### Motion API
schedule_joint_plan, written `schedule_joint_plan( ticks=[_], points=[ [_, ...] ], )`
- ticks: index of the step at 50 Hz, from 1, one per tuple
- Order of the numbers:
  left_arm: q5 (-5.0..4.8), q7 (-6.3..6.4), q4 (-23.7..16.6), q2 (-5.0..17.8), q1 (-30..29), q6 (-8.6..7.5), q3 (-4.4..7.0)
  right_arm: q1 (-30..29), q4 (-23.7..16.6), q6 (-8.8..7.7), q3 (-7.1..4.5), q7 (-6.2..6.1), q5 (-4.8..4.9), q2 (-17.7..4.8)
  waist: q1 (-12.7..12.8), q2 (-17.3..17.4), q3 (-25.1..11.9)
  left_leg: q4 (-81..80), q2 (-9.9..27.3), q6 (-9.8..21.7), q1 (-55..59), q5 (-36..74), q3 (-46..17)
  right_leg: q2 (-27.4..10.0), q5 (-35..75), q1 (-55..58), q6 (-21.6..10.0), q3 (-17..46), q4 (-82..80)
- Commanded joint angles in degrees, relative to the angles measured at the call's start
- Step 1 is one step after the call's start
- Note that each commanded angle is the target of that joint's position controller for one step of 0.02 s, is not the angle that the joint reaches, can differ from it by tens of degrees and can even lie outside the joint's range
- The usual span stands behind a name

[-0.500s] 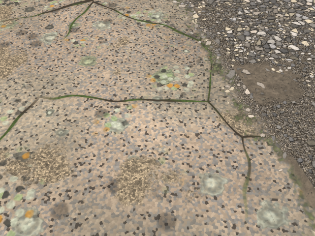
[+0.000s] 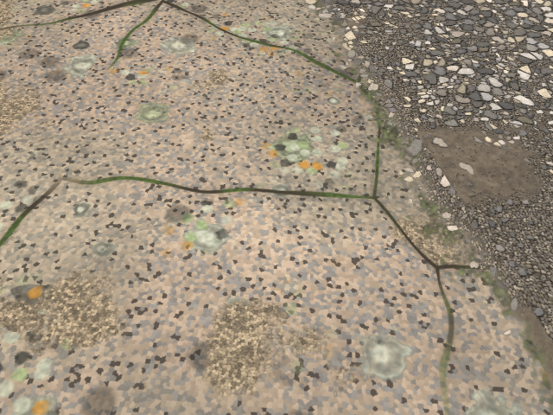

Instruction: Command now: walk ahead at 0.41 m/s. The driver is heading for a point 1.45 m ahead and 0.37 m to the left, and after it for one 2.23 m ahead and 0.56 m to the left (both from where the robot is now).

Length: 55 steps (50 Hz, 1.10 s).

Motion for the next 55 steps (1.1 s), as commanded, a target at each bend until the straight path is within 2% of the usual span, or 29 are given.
schedule_joint_plan(
  ticks=[1,3,5,9,14,17,19,20,21,22,23,24,25,27,29,31,35,37,40,43,44,45,46,47,48,49,51,53,55],
  points=[
    [0.08,-1.38,-6.2,1.4,-6.6,-1.86,0.26,7.3,0.1,-0.06,-0.47,-0.14,-0.09,-5.5,-1.2,2.9,7.0,-24.3,18.3,7.0,10.1,-8.6,-27.4,-4.5,8.4,-24.8,-1.5,1.2,10.7],
    [0.56,-1.68,-5.8,1.3,-5.0,-0.9,0.49,8.1,0.8,-1.1,0.58,-0.39,0.07,-3.3,0.4,4.4,5.2,-24.2,15.1,5.7,9.8,3.2,-19.8,-4.8,10.7,-22.0,-0.3,-0.3,8.1],
    [0.39,-1.82,-6.7,2.1,-7.0,0.0,0.9,11.4,2.2,-1.76,0.96,-0.65,0.22,-3.3,0.6,5.3,5.0,-23.7,14.0,5.7,11.8,13.4,-15.7,-4.3,12.1,-24.4,0.6,-2.1,6.3],
    [0.08,-2.05,-11.1,1.6,-18.5,0.63,0.68,14.9,3.0,-2.02,1.68,-0.75,0.1,-3.3,-1.0,5.9,6.9,-24.1,12.6,6.0,12.6,25.5,-10.9,-3.7,16.6,-28.7,2.0,-5.1,-2.8],
    [-0.76,-2.15,-15.1,1.0,-28.3,0.49,-0.02,16.8,3.7,-2.39,1.93,-1.19,0.2,-3.8,-2.5,7.4,7.7,-23.9,12.2,5.4,13.2,35.0,-7.5,-0.7,21.8,-21.4,0.8,-8.5,-19.2],
    [-0.76,-1.47,-15.2,2.8,-25.7,0.06,0.73,15.2,3.7,-2.62,1.6,-1.47,-0.07,-5.1,0.0,7.6,5.3,-17.8,13.7,4.8,17.7,51.1,-6.2,1.6,19.2,-14.9,-2.4,-8.8,-22.6],
    [-0.79,-0.63,-11.5,5.1,-13.6,-0.66,2.1,13.7,3.6,-2.28,1.13,-1.66,-0.37,-6.5,5.0,7.8,-1.4,-3.2,13.3,3.8,19.6,61.2,-5.0,4.4,15.9,-3.0,-4.6,-8.8,-24.6],
    [-0.26,-0.13,-8.7,6.5,-4.8,-1.15,3.0,12.9,3.3,-2.02,1.03,-1.51,-0.03,-6.8,8.9,6.8,-5.6,8.6,11.7,3.1,14.3,54.3,-3.8,2.9,17.1,8.6,-5.9,-7.1,-28.3],
    [1.24,0.36,-7.3,11.5,4.0,-1.39,4.38,14.1,1.8,-1.94,1.61,-1.12,0.35,-4.3,10.7,0.9,-12.4,26.6,8.4,2.6,3.1,31.9,-1.9,-10.7,7.9,21.6,-8.7,8.3,-29.4],
    [1.37,-0.25,-7.6,14.1,3.3,-0.98,4.97,20.9,1.5,-1.6,2.08,-0.22,2.23,1.1,6.0,-10.1,-17.5,47.5,-3.2,0.9,-16.2,-14.1,-3.6,-24.8,3.5,32.2,-18.0,39.0,-38.2],
    [-0.63,-0.71,-8.2,11.4,-3.0,-0.55,4.48,14.0,0.5,-1.31,0.8,-0.36,0.86,-4.4,4.8,-0.5,-11.4,49.1,0.8,2.2,-21.3,-8.6,-9.8,-21.1,-3.9,25.6,-15.3,37.3,-42.2],
    [-1.12,-0.83,-9.4,8.0,-9.1,-0.86,3.43,8.6,-1.5,-1.49,0.58,-0.12,0.63,-4.5,3.0,1.0,-3.7,46.0,3.4,2.4,-22.0,-2.5,-9.4,-19.9,-2.1,16.4,-12.9,27.3,-44.0],
    [-0.74,-0.98,-9.5,5.1,-11.4,-1.53,2.65,7.1,-1.6,-1.51,0.62,-0.09,0.52,-3.5,1.4,3.7,-0.2,42.9,5.2,2.3,-19.4,0.4,-9.3,-17.7,5.6,9.6,-11.0,21.1,-45.9],
    [-0.81,-0.17,-8.0,1.6,-10.5,-2.67,1.32,9.8,-0.5,0.09,0.71,0.02,-0.69,-1.0,-1.9,2.8,1.8,38.8,6.4,0.9,-12.6,0.5,-9.0,-14.7,26.1,1.7,-7.9,9.7,-46.1],
    [-0.8,0.18,-6.9,2.3,-7.5,-3.83,1.06,10.4,-0.7,1.55,0.45,-0.01,-0.83,-0.2,-3.1,2.0,1.6,36.9,5.4,-0.2,-11.0,-0.2,-7.9,-14.1,45.9,0.4,-7.3,2.8,-44.1],
    [-0.72,0.49,-7.1,4.3,-7.0,-4.04,1.2,7.4,-2.3,2.49,0.16,0.08,-0.71,-0.6,-3.8,0.2,1.6,33.6,5.1,-0.7,-13.8,3.2,-6.3,-12.9,54.5,1.2,-6.2,-2.5,-42.9],
    [-1.15,1.44,-7.9,4.3,-7.0,-2.97,0.64,-1.9,-6.3,2.59,0.87,0.73,-0.16,-0.1,-2.4,-3.1,1.9,17.2,4.3,-1.2,-13.4,12.6,-1.8,-9.5,56.5,1.7,-3.4,-10.4,-41.3],
    [-1.31,2.09,-7.6,5.1,-4.8,-2.48,0.76,-4.9,-7.6,2.61,1.23,0.87,-0.18,0.0,-0.8,-3.2,0.6,11.7,3.5,-1.0,-12.4,15.6,0.1,-10.3,57.5,5.0,-3.2,-11.5,-39.3],
    [-1.13,2.85,-7.3,6.0,-3.4,-1.49,1.23,-5.3,-8.7,2.62,1.02,0.76,-0.81,-1.2,-0.4,-3.3,-0.5,7.9,2.4,0.2,-11.2,12.3,1.3,-12.5,58.6,9.5,-3.6,-11.8,-34.1],
    [-1.01,3.37,-8.1,7.3,-4.4,-0.47,2.1,-1.0,-8.3,2.2,0.06,0.54,-1.21,-3.0,-2.0,-3.1,-2.1,3.5,0.0,2.9,-6.6,5.7,2.0,-14.0,61.8,11.3,-3.5,-11.8,-22.7],
    [-1.11,3.25,-8.6,7.9,-5.3,-0.06,2.43,2.9,-7.4,1.61,-0.44,0.36,-1.39,-3.6,-4.2,-1.0,-3.9,-1.8,-0.6,4.2,-1.9,9.5,1.4,-13.2,57.8,10.0,-2.3,-12.7,-14.1],
    [-1.28,2.95,-9.8,9.0,-4.8,0.11,2.91,6.8,-7.4,0.83,-1.71,-0.07,-1.6,-7.9,-6.6,5.2,-7.5,-6.0,5.6,7.3,6.6,30.4,-7.7,-9.9,41.4,3.2,0.8,-13.8,0.6],
    [-0.92,2.21,-12.4,3.5,-0.8,0.65,2.01,5.5,-8.2,1.39,-3.48,-0.64,-0.77,-13.9,-1.8,16.3,-11.7,-2.3,21.3,16.9,18.3,58.8,-27.3,1.0,-12.9,-13.4,3.4,-13.1,18.5],
    [-0.04,1.53,-13.4,4.5,-2.4,1.38,1.97,7.9,-8.5,2.7,-3.9,-0.36,1.26,-14.4,-4.4,11.8,-17.5,-9.5,23.7,22.2,19.0,33.0,-38.1,1.9,-14.2,-19.1,3.5,-1.2,23.5],
    [0.07,0.98,-14.5,5.4,-7.3,1.45,2.15,4.0,-9.5,3.64,-3.44,-0.48,0.93,-12.0,-3.8,6.6,-9.8,-14.6,22.0,20.5,12.4,6.5,-36.9,-0.8,-9.3,-23.6,3.6,0.6,22.8],
    [-0.1,0.54,-15.7,6.1,-11.6,1.06,2.41,0.1,-10.1,4.35,-2.54,-0.6,0.69,-8.9,-2.7,3.9,-2.2,-19.6,18.9,17.1,5.1,-10.4,-34.7,-2.7,-3.8,-25.3,3.4,0.9,17.2],
    [0.7,0.27,-16.1,6.8,-12.2,1.28,2.76,-2.7,-10.9,4.22,-1.91,-0.87,0.8,-6.8,-0.2,4.9,0.8,-23.2,13.9,12.2,-0.5,-12.6,-29.8,-4.0,2.4,-20.9,4.2,0.6,8.0],
    [0.97,-0.01,-15.5,4.8,-11.0,1.96,2.33,-1.4,-10.6,2.87,-2.3,-0.6,0.39,-7.9,0.1,4.3,-1.4,-22.6,10.9,11.2,-0.7,-5.7,-26.1,-3.5,6.0,-17.6,5.1,0.2,4.7],
    [0.83,-0.18,-16.3,4.6,-12.5,2.12,2.24,0.2,-10.4,2.01,-2.82,-0.27,0.42,-9.5,-0.3,4.5,-2.3,-22.5,9.8,11.1,1.1,-4.7,-25.4,-3.5,7.5,-18.6,6.2,0.1,0.8]
  ],
)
